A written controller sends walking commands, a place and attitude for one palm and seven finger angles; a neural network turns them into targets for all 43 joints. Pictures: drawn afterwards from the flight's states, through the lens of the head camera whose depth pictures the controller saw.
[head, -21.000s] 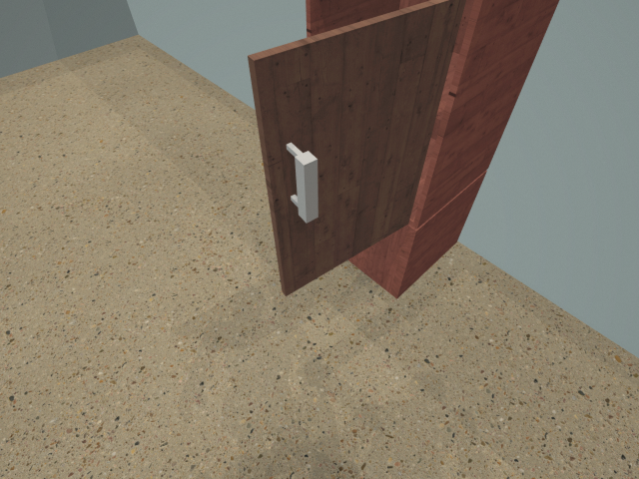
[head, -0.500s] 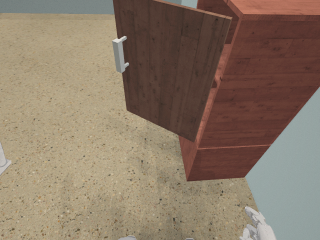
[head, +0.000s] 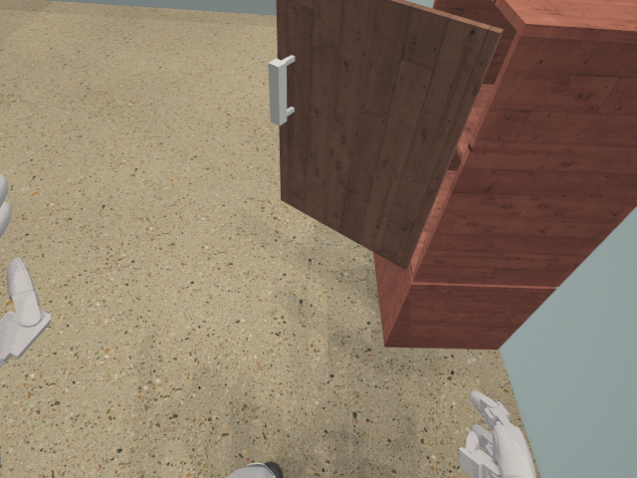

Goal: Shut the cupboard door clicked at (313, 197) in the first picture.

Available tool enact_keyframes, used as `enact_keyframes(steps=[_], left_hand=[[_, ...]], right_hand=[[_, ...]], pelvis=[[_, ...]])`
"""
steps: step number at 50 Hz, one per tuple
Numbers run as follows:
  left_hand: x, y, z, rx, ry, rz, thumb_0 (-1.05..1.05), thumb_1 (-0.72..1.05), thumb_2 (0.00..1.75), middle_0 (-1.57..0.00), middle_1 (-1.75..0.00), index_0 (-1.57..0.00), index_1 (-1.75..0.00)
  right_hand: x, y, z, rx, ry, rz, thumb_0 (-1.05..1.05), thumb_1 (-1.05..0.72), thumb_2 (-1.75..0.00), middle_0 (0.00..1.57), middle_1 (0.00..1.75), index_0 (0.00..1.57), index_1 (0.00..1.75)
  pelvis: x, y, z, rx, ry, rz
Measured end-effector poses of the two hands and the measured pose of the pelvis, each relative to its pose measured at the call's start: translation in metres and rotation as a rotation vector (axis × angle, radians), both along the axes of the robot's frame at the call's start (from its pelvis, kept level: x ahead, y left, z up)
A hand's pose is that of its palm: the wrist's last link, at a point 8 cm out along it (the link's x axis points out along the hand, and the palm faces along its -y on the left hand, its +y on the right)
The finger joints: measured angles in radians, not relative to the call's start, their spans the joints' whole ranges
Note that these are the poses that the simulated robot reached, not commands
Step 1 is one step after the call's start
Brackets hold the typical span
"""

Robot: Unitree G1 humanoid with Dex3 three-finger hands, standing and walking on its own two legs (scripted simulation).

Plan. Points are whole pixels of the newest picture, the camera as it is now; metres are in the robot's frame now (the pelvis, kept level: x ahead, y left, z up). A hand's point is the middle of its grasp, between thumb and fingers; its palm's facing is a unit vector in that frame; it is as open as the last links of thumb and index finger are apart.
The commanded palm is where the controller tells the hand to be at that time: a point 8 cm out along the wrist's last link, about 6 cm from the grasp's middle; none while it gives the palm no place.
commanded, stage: step back with the hand held close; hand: left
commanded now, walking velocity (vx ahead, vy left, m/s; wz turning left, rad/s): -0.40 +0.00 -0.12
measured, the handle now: (284, 90) +0.85 +0.15 +0.04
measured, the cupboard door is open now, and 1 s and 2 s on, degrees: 55 55 55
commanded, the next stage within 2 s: stop stepping back and stand still in 0.18 s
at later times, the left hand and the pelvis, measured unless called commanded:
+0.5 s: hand out of the picture +0.14 +0.32 +0.18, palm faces +0.43 -0.84 -0.33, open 7.4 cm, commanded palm +0.08 +0.36 +0.19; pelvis -0.08 +0.06 +0.00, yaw -3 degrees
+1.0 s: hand out of the picture +0.09 +0.37 +0.17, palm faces +0.37 -0.86 -0.35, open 7.4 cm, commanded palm +0.03 +0.41 +0.19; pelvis -0.15 +0.13 +0.00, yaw -7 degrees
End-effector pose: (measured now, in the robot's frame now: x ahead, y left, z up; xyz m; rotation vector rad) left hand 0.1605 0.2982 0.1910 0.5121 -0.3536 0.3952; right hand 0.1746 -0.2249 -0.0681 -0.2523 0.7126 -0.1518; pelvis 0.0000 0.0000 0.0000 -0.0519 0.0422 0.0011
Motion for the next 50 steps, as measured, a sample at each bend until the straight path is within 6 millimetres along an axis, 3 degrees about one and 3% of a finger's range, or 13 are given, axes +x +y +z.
enact_keyframes(steps=[4, 9, 14, 20, 24, 27, 32, 37, 44, 50], left_hand=[[-0.002, 0.003, 0.004, 0.016, -0.014, -0.072, 0.02, 0.89, 0.90, -0.21, -0.30, -0.21, -0.30], [-0.009, 0.026, 0.010, 0.067, -0.016, -0.082, 0.02, 0.89, 0.90, -0.21, -0.30, -0.21, -0.30], [-0.035, 0.043, 0.008, 0.070, 0.027, -0.040, 0.02, 0.89, 0.90, -0.21, -0.30, -0.21, -0.30], [-0.068, 0.041, 0.000, -0.002, -0.002, -0.058, 0.02, 0.89, 0.90, -0.21, -0.30, -0.21, -0.30], [-0.064, 0.060, -0.003, -0.046, -0.050, -0.048, 0.02, 0.89, 0.90, -0.21, -0.30, -0.21, -0.30], [-0.062, 0.071, 0.002, -0.066, -0.031, -0.037, 0.02, 0.89, 0.90, -0.21, -0.30, -0.21, -0.30], [-0.083, 0.062, 0.016, -0.047, 0.049, -0.103, 0.02, 0.89, 0.90, -0.21, -0.30, -0.21, -0.30], [-0.111, 0.058, 0.022, 0.060, 0.036, -0.173, 0.02, 0.89, 0.90, -0.21, -0.30, -0.21, -0.30], [-0.112, 0.100, -0.002, -0.083, 0.026, -0.044, 0.01, 0.89, 0.90, -0.21, -0.30, -0.21, -0.30], [-0.107, 0.115, -0.009, -0.072, 0.033, -0.080, 0.02, 0.89, 0.90, -0.21, -0.30, -0.21, -0.30]], right_hand=[[-0.010, 0.002, 0.014, -0.014, -0.048, -0.044, 0.01, -0.91, -0.89, 0.20, 0.30, 0.21, 0.31], [-0.029, 0.005, 0.026, -0.039, -0.087, -0.080, 0.01, -0.91, -0.90, 0.20, 0.30, 0.21, 0.30], [-0.055, 0.011, 0.024, -0.039, -0.064, -0.064, 0.01, -0.91, -0.90, 0.20, 0.30, 0.20, 0.30], [-0.100, 0.022, 0.012, -0.061, 0.015, -0.067, 0.01, -0.91, -0.90, 0.20, 0.30, 0.21, 0.30], [-0.132, 0.034, 0.005, -0.078, 0.033, -0.116, 0.01, -0.91, -0.90, 0.20, 0.30, 0.21, 0.30], [-0.154, 0.050, 0.009, -0.032, 0.031, -0.139, 0.01, -0.91, -0.90, 0.20, 0.30, 0.20, 0.30], [-0.183, 0.071, 0.022, 0.041, 0.000, -0.144, 0.01, -0.91, -0.90, 0.20, 0.30, 0.21, 0.30], [-0.206, 0.070, 0.006, 0.028, 0.019, -0.136, 0.01, -0.90, -0.89, 0.20, 0.30, 0.21, 0.31], [-0.246, 0.068, 0.003, -0.042, 0.097, -0.215, 0.01, -0.91, -0.89, 0.20, 0.30, 0.21, 0.30], [-0.252, 0.085, 0.003, -0.077, 0.079, -0.246, 0.01, -0.91, -0.90, 0.20, 0.30, 0.20, 0.30]], pelvis=[[-0.007, 0.009, 0.001, -0.013, -0.023, -0.004], [-0.021, 0.023, 0.002, -0.027, -0.027, -0.002], [-0.044, 0.028, 0.002, -0.019, -0.009, -0.010], [-0.062, 0.047, 0.000, -0.006, -0.031, -0.051], [-0.076, 0.062, -0.003, -0.021, -0.051, -0.054], [-0.091, 0.067, 0.006, -0.030, -0.067, -0.062], [-0.111, 0.074, 0.020, -0.026, -0.062, -0.094], [-0.139, 0.084, 0.006, 0.030, -0.060, -0.157], [-0.143, 0.107, 0.010, 0.037, -0.045, -0.134], [-0.149, 0.131, 0.003, 0.046, -0.060, -0.125]])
